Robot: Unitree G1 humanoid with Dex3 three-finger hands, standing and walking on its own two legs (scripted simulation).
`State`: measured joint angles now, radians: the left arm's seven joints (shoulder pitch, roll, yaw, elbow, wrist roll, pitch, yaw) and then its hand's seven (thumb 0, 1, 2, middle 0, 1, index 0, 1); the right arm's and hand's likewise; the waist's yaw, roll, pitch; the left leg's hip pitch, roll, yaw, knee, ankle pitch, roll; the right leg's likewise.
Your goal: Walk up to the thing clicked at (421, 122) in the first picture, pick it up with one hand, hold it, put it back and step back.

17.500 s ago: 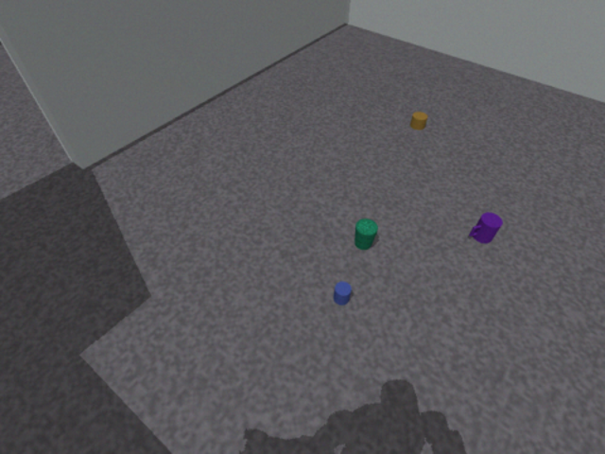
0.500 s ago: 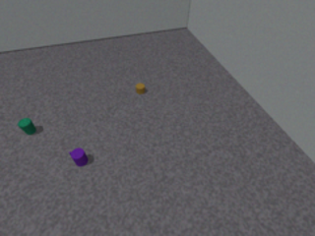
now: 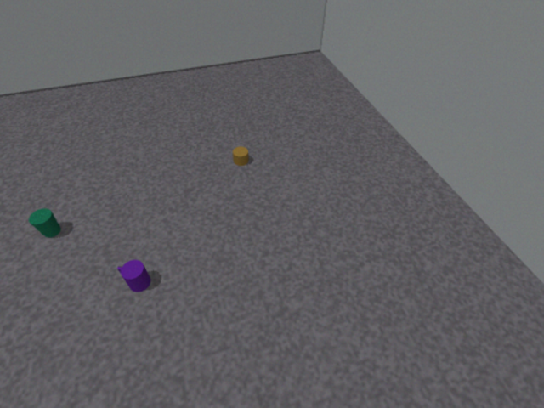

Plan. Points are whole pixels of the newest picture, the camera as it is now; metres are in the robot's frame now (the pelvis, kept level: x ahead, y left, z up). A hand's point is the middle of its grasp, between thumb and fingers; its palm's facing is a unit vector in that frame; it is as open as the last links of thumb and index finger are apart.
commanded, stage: stand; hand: left
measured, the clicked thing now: (240, 156) +1.48 +0.20 -0.75
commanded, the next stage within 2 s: walk up in 1.40 s
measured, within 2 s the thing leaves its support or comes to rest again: neither
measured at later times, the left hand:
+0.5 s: hand out of the picture +0.07 +0.26 -0.16, palm faces -0.01 -0.94 -0.35, open 7.3 cm
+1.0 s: hand out of the picture +0.07 +0.26 -0.16, palm faces -0.02 -0.94 -0.34, open 7.3 cm
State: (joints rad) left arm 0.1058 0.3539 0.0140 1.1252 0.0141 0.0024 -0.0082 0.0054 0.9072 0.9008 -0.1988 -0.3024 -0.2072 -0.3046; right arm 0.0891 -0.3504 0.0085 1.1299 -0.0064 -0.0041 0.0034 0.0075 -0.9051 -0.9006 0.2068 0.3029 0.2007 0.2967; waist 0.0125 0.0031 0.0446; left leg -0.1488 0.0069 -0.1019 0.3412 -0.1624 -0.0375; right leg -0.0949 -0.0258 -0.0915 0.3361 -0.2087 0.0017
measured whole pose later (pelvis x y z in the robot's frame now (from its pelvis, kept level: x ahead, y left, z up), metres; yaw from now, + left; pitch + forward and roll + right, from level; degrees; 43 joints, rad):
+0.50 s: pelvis +0.00 +0.00 +0.00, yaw +0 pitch -2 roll +0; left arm 0.11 0.35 0.01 1.12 0.01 0.00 -0.01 0.01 0.91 0.90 -0.20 -0.30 -0.21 -0.30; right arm 0.10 -0.35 0.01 1.13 -0.01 -0.01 0.00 0.01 -0.90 -0.90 0.21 0.30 0.20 0.30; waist 0.01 0.01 0.05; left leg -0.14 0.01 -0.09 0.33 -0.16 -0.04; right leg -0.09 -0.02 -0.08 0.33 -0.21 0.00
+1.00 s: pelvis +0.00 +0.00 +0.00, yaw -1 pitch -2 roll +0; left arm 0.13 0.36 0.01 1.13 0.01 0.00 -0.01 0.01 0.91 0.90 -0.20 -0.30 -0.21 -0.30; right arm 0.12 -0.35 0.01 1.13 -0.01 0.00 0.00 0.01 -0.90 -0.90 0.21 0.30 0.20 0.30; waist 0.01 0.00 0.05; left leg -0.14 0.01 -0.09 0.33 -0.16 -0.04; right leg -0.09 -0.02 -0.08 0.33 -0.20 0.00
